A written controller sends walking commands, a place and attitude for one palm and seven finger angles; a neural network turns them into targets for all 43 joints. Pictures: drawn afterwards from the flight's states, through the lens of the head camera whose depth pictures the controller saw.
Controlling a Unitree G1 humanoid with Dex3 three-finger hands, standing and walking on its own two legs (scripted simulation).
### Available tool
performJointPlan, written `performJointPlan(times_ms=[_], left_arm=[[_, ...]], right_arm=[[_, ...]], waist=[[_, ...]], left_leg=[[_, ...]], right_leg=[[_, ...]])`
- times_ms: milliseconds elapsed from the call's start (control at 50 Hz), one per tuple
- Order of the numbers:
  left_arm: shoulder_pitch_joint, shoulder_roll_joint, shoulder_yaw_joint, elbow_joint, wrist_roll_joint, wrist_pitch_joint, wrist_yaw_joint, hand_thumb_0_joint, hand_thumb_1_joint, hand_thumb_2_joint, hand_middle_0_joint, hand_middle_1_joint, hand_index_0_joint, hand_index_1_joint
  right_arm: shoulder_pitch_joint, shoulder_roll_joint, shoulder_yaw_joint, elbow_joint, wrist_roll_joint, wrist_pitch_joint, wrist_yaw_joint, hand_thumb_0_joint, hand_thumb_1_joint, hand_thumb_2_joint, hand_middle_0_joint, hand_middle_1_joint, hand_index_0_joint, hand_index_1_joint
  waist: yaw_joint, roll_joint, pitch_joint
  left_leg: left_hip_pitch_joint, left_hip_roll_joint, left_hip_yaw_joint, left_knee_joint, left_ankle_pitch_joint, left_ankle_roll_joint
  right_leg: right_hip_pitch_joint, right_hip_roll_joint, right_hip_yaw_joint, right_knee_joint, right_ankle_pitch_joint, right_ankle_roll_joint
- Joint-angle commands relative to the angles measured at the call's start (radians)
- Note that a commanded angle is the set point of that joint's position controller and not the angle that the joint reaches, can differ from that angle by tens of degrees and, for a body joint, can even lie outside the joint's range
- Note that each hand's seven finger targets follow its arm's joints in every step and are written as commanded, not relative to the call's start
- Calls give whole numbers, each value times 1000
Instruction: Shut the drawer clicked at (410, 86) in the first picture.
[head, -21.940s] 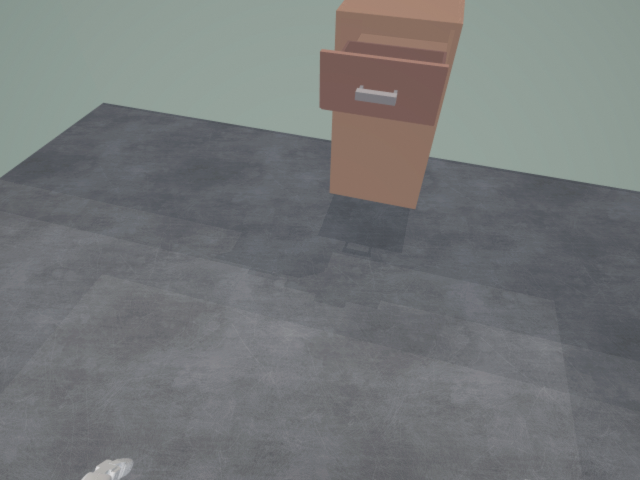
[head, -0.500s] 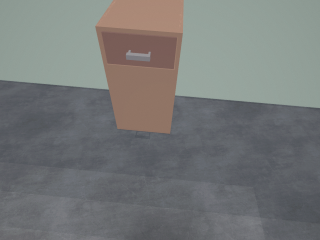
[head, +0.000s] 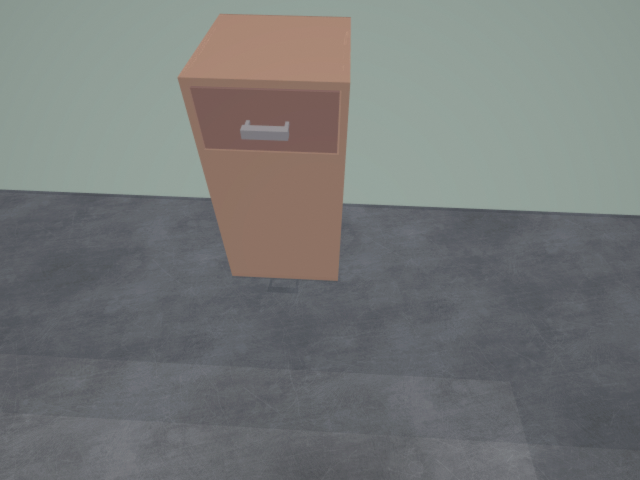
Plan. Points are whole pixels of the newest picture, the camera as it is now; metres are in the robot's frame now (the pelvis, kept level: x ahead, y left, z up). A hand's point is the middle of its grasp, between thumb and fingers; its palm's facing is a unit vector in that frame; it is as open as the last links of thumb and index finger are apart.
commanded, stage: let the arm hang, fingers relaxed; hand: left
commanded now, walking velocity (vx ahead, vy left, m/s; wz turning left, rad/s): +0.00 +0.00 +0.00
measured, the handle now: (266, 128) +0.93 +0.19 -0.08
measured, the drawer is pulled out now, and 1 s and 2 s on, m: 0.00 0.00 0.00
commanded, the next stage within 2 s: look to check the result in 0.12 s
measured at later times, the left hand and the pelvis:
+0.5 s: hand out of the picture +0.04 +0.21 -0.16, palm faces +0.00 -0.96 -0.28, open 7.4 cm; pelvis +0.01 -0.01 +0.00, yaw +0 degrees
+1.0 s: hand out of the picture +0.08 +0.22 -0.16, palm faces -0.02 -0.96 -0.28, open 7.4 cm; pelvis +0.02 +0.00 +0.00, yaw -1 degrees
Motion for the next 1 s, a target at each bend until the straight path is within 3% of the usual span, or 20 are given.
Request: performJointPlan(times_ms=[0, 160, 360, 460, 640, 840, 980], left_arm=[[44, 171, 40, -22, 4, -14, 16, 0, 900, 900, -200, -300, -200, -300], [22, 176, 45, -24, 4, -18, 16, 0, 900, 900, -200, -300, -200, -300], [13, 189, 43, -14, 3, -16, 16, 0, 900, 900, -200, -300, -200, -300], [13, 197, 43, -11, 2, -20, 17, 0, 900, 900, -200, -300, -200, -300], [4, 212, 42, -12, 4, -19, 17, 0, 900, 900, -200, -300, -200, -300], [-9, 224, 45, -16, 4, -21, 15, 0, 900, 900, -200, -300, -200, -300], [-18, 229, 47, -17, 3, -22, 14, 0, 900, 900, -200, -300, -200, -300]], right_arm=[[11, -139, -27, -34, -2, -17, -14, 0, -900, -900, 200, 300, 200, 300], [-6, -152, -30, -38, -1, -19, -17, 0, -900, -900, 200, 300, 200, 300], [-26, -171, -29, -34, 0, -16, -18, 0, -900, -900, 200, 300, 200, 300], [-33, -182, -30, -36, 1, -17, -18, 0, -900, -900, 200, 300, 200, 300], [-50, -197, -31, -34, 1, -15, -16, 0, -900, -900, 200, 300, 200, 300], [-61, -211, -31, -37, 2, -19, -15, 0, -900, -900, 200, 300, 200, 300], [-68, -221, -30, -37, 1, -25, -16, 0, -900, -900, 200, 300, 200, 300]], waist=[[14, 5, -4], [11, -15, -34], [8, -1, -22], [8, -36, -36], [9, -2, -17], [10, -11, -15], [11, 5, -38]], left_leg=[[55, 92, -91, -76, 49, 29], [86, 98, -83, -66, 96, 26], [103, 102, -80, -75, 75, 23], [120, 105, -75, -70, 103, 24], [115, 105, -77, -86, 76, 21], [120, 107, -79, -100, 72, 20], [135, 113, -78, -99, 112, 22]], right_leg=[[-63, -100, 90, -125, 37, -39], [-35, -104, 92, -136, 100, -37], [-41, -103, 99, -157, 78, -37], [-29, -109, 96, -159, 130, -35], [-34, -104, 108, -176, 90, -35], [-31, -106, 109, -183, 86, -31], [-9, -108, 109, -175, 134, -31]])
